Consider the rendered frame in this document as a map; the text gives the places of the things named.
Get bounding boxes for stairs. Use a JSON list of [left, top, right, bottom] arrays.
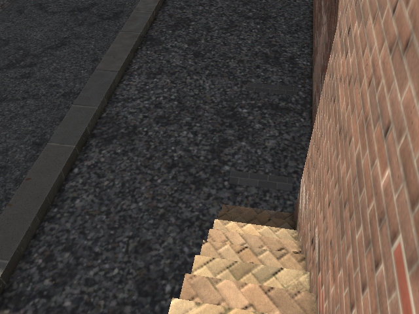
[[168, 204, 316, 314]]

